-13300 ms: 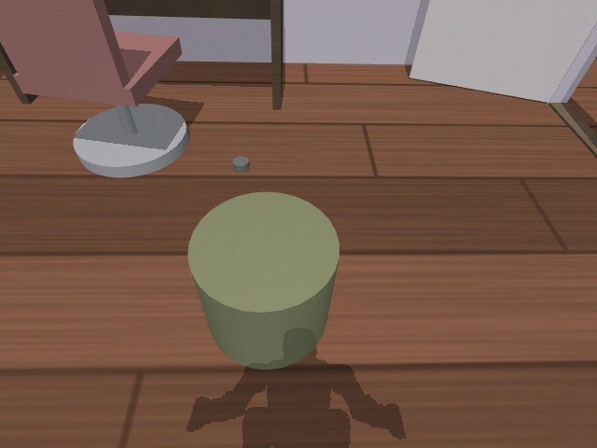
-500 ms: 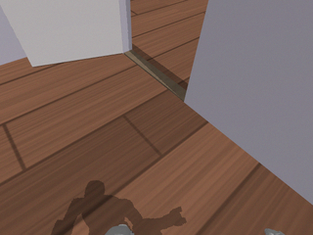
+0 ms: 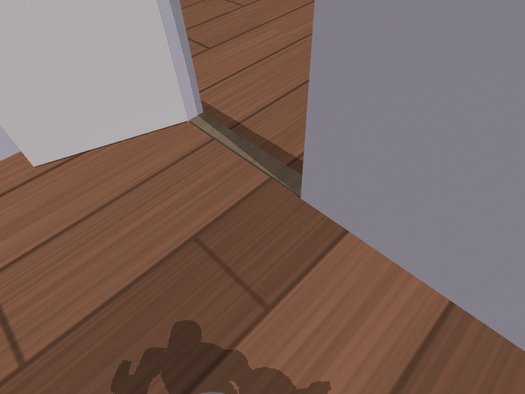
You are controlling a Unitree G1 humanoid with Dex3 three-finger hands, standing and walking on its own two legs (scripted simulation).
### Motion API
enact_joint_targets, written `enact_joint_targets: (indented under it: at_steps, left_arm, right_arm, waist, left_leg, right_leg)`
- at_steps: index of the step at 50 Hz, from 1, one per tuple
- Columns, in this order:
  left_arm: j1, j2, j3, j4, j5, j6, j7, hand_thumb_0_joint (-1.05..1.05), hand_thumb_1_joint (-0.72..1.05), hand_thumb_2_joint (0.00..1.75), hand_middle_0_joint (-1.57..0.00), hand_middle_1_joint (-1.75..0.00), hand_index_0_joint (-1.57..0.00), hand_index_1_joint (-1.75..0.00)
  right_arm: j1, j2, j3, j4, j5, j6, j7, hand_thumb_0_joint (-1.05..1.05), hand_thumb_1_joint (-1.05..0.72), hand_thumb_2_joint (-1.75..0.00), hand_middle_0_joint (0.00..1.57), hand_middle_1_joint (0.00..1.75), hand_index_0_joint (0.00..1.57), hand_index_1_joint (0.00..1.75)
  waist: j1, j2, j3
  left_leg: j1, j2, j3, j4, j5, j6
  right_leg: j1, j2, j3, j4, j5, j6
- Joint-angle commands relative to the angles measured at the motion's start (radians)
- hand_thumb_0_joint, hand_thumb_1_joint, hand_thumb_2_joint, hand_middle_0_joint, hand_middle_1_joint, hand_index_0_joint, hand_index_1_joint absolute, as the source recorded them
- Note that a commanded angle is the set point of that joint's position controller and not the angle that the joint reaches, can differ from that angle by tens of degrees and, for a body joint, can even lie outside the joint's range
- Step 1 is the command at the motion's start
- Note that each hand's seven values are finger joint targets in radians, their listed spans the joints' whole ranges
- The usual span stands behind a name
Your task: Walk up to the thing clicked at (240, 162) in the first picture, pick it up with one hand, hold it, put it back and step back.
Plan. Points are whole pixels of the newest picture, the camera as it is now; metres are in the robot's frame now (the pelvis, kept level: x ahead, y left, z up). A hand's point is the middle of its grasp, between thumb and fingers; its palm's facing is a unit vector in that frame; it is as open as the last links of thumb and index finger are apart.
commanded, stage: walk up
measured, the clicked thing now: out of the picture -0.14 +1.44 -0.73
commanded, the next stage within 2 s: stand in 1.32 s
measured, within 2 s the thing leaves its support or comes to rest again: neither
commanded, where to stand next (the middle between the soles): +0.22 +0.03 m, yaw +0 degrees
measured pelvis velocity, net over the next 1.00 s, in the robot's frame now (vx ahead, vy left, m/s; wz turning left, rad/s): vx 0.17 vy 0.02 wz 0.00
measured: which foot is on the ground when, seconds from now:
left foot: up 0.00-0.28, down 0.30-1.00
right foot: down 0.00-0.32, up 0.34-0.60, down 0.62-1.00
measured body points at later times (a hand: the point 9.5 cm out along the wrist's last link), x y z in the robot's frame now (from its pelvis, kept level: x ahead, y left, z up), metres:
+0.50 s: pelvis +0.14 +0.03 +0.00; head +0.17 +0.05 +0.45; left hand +0.18 +0.36 -0.12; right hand +0.25 -0.28 -0.09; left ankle +0.19 +0.15 -0.72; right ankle +0.16 -0.10 -0.68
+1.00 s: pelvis +0.17 +0.02 +0.01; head +0.19 +0.02 +0.46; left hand +0.29 +0.32 -0.11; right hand +0.24 -0.28 -0.12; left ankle +0.19 +0.15 -0.72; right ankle +0.21 -0.11 -0.72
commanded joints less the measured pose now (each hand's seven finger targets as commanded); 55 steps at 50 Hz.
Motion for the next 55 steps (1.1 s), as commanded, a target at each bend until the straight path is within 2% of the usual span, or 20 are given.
enact_joint_targets:
  at_steps: [1, 6, 9, 11, 14, 15, 16, 17, 19, 21, 27, 30, 31, 32, 33, 35, 37, 39, 42, 55]
  left_arm:
    - [0.055, 0.280, 0.078, -0.061, -0.012, -0.021, 0.035, 0.00, 0.90, 0.90, -0.20, -0.30, -0.20, -0.30]
    - [0.076, 0.286, 0.082, -0.084, -0.005, -0.027, 0.035, 0.00, 0.90, 0.90, -0.20, -0.30, -0.20, -0.30]
    - [0.079, 0.284, 0.075, -0.091, -0.005, -0.026, 0.035, 0.00, 0.90, 0.90, -0.20, -0.30, -0.20, -0.30]
    - [0.051, 0.280, 0.063, -0.099, -0.006, -0.017, 0.038, 0.00, 0.90, 0.90, -0.20, -0.30, -0.20, -0.30]
    - [0.042, 0.222, 0.028, -0.103, -0.009, 0.001, 0.044, 0.00, 0.90, 0.90, -0.20, -0.30, -0.20, -0.30]
    - [0.076, 0.166, 0.007, -0.113, -0.014, 0.001, 0.045, 0.00, 0.90, 0.90, -0.20, -0.30, -0.20, -0.30]
    - [0.099, 0.162, 0.011, -0.109, -0.023, 0.011, 0.052, 0.00, 0.90, 0.90, -0.20, -0.30, -0.20, -0.30]
    - [0.072, 0.239, 0.028, -0.079, -0.009, 0.023, 0.066, 0.00, 0.90, 0.90, -0.20, -0.30, -0.20, -0.30]
    - [0.074, 0.225, 0.027, -0.054, -0.019, 0.029, 0.066, 0.00, 0.90, 0.90, -0.20, -0.30, -0.20, -0.30]
    - [0.133, 0.211, 0.027, -0.017, -0.020, 0.030, 0.060, 0.00, 0.90, 0.90, -0.20, -0.30, -0.20, -0.30]
    - [0.091, 0.160, 0.028, 0.035, -0.013, 0.040, 0.068, 0.00, 0.90, 0.90, -0.20, -0.30, -0.20, -0.30]
    - [0.061, 0.192, 0.037, 0.049, 0.000, 0.033, 0.073, 0.00, 0.90, 0.90, -0.20, -0.30, -0.20, -0.30]
    - [0.016, 0.241, 0.043, 0.034, 0.008, 0.023, 0.075, 0.00, 0.90, 0.90, -0.20, -0.30, -0.20, -0.30]
    - [-0.055, 0.292, 0.043, 0.020, -0.002, 0.022, 0.073, 0.00, 0.90, 0.90, -0.20, -0.30, -0.20, -0.30]
    - [-0.120, 0.291, 0.036, 0.017, -0.003, 0.023, 0.071, 0.00, 0.90, 0.90, -0.20, -0.30, -0.20, -0.30]
    - [-0.160, 0.251, 0.018, 0.032, 0.000, 0.028, 0.075, 0.00, 0.90, 0.90, -0.20, -0.30, -0.20, -0.30]
    - [-0.181, 0.216, 0.007, 0.048, -0.007, 0.035, 0.073, 0.00, 0.90, 0.90, -0.20, -0.30, -0.20, -0.30]
    - [-0.167, 0.190, -0.001, 0.073, -0.013, 0.041, 0.069, 0.00, 0.90, 0.90, -0.20, -0.30, -0.20, -0.30]
    - [-0.215, 0.193, -0.003, 0.112, -0.010, 0.040, 0.068, 0.00, 0.90, 0.90, -0.20, -0.30, -0.20, -0.30]
    - [-0.294, 0.155, -0.017, 0.223, -0.021, 0.055, 0.057, 0.00, 0.90, 0.90, -0.20, -0.30, -0.20, -0.30]
  right_arm:
    - [0.039, -0.190, -0.059, -0.064, 0.006, -0.038, -0.003, 0.00, -0.90, -0.90, 0.20, 0.30, 0.20, 0.30]
    - [-0.046, -0.151, -0.058, -0.098, -0.012, -0.031, 0.020, 0.00, -0.90, -0.90, 0.20, 0.30, 0.20, 0.30]
    - [-0.096, -0.141, -0.061, -0.112, -0.013, -0.042, 0.025, 0.00, -0.90, -0.90, 0.20, 0.30, 0.20, 0.30]
    - [-0.088, -0.131, -0.061, -0.101, -0.013, -0.046, 0.020, 0.00, -0.90, -0.90, 0.20, 0.30, 0.20, 0.30]
    - [0.022, -0.168, -0.076, -0.058, -0.014, -0.055, -0.002, 0.00, -0.90, -0.90, 0.20, 0.30, 0.20, 0.30]
    - [0.093, -0.248, -0.100, -0.054, -0.019, -0.060, -0.013, 0.00, -0.90, -0.90, 0.20, 0.30, 0.20, 0.30]
    - [0.105, -0.327, -0.113, -0.078, -0.010, -0.060, -0.018, 0.00, -0.90, -0.90, 0.20, 0.30, 0.20, 0.30]
    - [0.081, -0.324, -0.119, -0.074, 0.013, -0.053, -0.017, 0.00, -0.90, -0.90, 0.20, 0.30, 0.20, 0.30]
    - [0.003, -0.249, -0.090, -0.095, 0.008, -0.050, -0.030, 0.00, -0.90, -0.90, 0.20, 0.30, 0.20, 0.30]
    - [-0.053, -0.232, -0.073, -0.100, 0.007, -0.050, -0.036, 0.00, -0.90, -0.90, 0.20, 0.30, 0.20, 0.30]
    - [-0.137, -0.195, -0.042, -0.106, 0.002, -0.030, -0.043, 0.00, -0.90, -0.90, 0.20, 0.30, 0.20, 0.30]
    - [-0.189, -0.144, -0.019, -0.099, 0.021, -0.008, -0.041, 0.00, -0.90, -0.90, 0.20, 0.30, 0.20, 0.30]
    - [-0.158, -0.100, -0.006, -0.093, 0.026, -0.001, -0.040, 0.00, -0.90, -0.90, 0.20, 0.30, 0.20, 0.30]
    - [-0.147, -0.100, -0.008, -0.073, 0.026, 0.009, -0.048, 0.00, -0.90, -0.90, 0.20, 0.30, 0.20, 0.30]
    - [-0.148, -0.137, -0.022, -0.036, 0.021, 0.018, -0.054, 0.00, -0.90, -0.90, 0.20, 0.30, 0.20, 0.30]
    - [-0.149, -0.137, -0.018, 0.001, 0.028, 0.014, -0.047, 0.00, -0.90, -0.90, 0.20, 0.30, 0.20, 0.30]
    - [-0.114, -0.143, -0.019, 0.050, 0.023, 0.002, -0.046, 0.00, -0.90, -0.90, 0.20, 0.30, 0.20, 0.30]
    - [-0.196, -0.170, -0.017, 0.054, 0.015, -0.006, -0.040, 0.00, -0.90, -0.90, 0.20, 0.30, 0.20, 0.30]
    - [-0.227, -0.138, 0.005, 0.099, 0.015, -0.001, -0.034, 0.00, -0.90, -0.90, 0.20, 0.30, 0.20, 0.30]
    - [-0.302, -0.140, 0.017, 0.215, 0.007, -0.012, -0.041, 0.00, -0.90, -0.90, 0.20, 0.30, 0.20, 0.30]
  waist:
    - [0.010, -0.215, -0.009]
    - [0.037, -0.216, -0.012]
    - [0.042, -0.183, -0.019]
    - [0.021, -0.179, -0.022]
    - [-0.053, -0.068, -0.078]
    - [-0.079, 0.150, -0.135]
    - [-0.075, 0.223, -0.123]
    - [-0.076, 0.114, -0.102]
    - [-0.036, 0.049, -0.043]
    - [0.004, 0.124, -0.048]
    - [0.012, 0.113, -0.096]
    - [0.043, 0.034, -0.100]
    - [0.012, -0.118, -0.094]
    - [-0.012, -0.205, -0.084]
    - [-0.018, -0.201, -0.047]
    - [-0.032, -0.191, -0.044]
    - [-0.042, -0.200, -0.094]
    - [0.000, -0.137, -0.120]
    - [-0.006, -0.138, -0.078]
    - [0.008, -0.039, -0.111]
  left_leg:
    - [-0.220, 0.053, -0.057, -0.021, 0.098, -0.005]
    - [-0.190, 0.059, 0.002, -0.245, 0.157, -0.029]
    - [-0.111, 0.041, 0.033, -0.368, 0.216, -0.023]
    - [0.002, 0.014, 0.070, -0.422, 0.245, -0.016]
    - [0.277, -0.026, 0.070, -0.523, 0.251, 0.026]
    - [0.387, 0.152, -0.188, -0.620, 0.209, 0.088]
    - [0.414, 0.374, -0.565, -0.763, 0.145, 0.215]
    - [0.323, 0.404, -0.574, -0.742, 0.194, 0.278]
    - [0.225, 0.308, -0.342, -0.708, 0.358, 0.230]
    - [0.169, 0.247, -0.187, -0.664, 0.458, 0.194]
    - [0.027, 0.230, -0.079, -0.534, 0.634, 0.181]
    - [-0.085, 0.163, -0.058, -0.445, 0.287, 0.075]
    - [-0.110, 0.093, -0.008, -0.340, 0.178, 0.026]
    - [-0.028, -0.001, 0.025, -0.263, -0.025, -0.004]
    - [0.045, 0.009, 0.008, -0.211, -0.098, -0.003]
    - [0.065, 0.010, -0.001, -0.326, -0.007, 0.005]
    - [0.155, 0.051, -0.038, -0.495, 0.243, 0.010]
    - [0.112, 0.093, -0.110, -0.548, 0.199, 0.035]
    - [0.106, 0.062, -0.065, -0.580, 0.195, 0.016]
    - [0.180, 0.102, -0.071, -0.757, 0.327, -0.001]
  right_leg:
    - [0.173, -0.242, 0.314, -0.377, 0.005, -0.189]
    - [0.183, -0.236, 0.213, -0.367, 0.032, -0.210]
    - [0.166, -0.222, 0.164, -0.318, 0.092, -0.191]
    - [0.098, -0.214, 0.128, -0.254, 0.164, -0.175]
    - [-0.039, -0.148, 0.050, 0.005, 0.220, -0.101]
    - [-0.150, -0.061, -0.012, 0.268, 0.111, -0.044]
    - [-0.314, 0.072, -0.013, 0.399, -0.272, -0.011]
    - [-0.282, 0.009, 0.093, 0.501, -0.330, -0.017]
    - [-0.247, -0.019, 0.145, 0.488, -0.262, -0.022]
    - [-0.169, -0.045, 0.106, 0.361, -0.195, -0.013]
    - [0.061, 0.001, 0.026, 0.101, -0.044, 0.012]
    - [0.188, -0.010, 0.081, -0.092, 0.103, -0.027]
    - [0.160, -0.150, 0.288, -0.181, 0.124, -0.068]
    - [0.003, -0.308, 0.478, -0.276, 0.096, -0.180]
    - [-0.082, -0.313, 0.474, -0.267, 0.063, -0.218]
    - [-0.056, -0.221, 0.337, -0.222, 0.092, -0.149]
    - [-0.028, -0.158, 0.232, -0.152, 0.154, -0.066]
    - [0.034, -0.093, 0.174, -0.155, 0.037, -0.023]
    - [0.067, -0.118, 0.204, -0.223, 0.003, -0.027]
    - [0.227, -0.097, 0.134, -0.309, 0.180, 0.005]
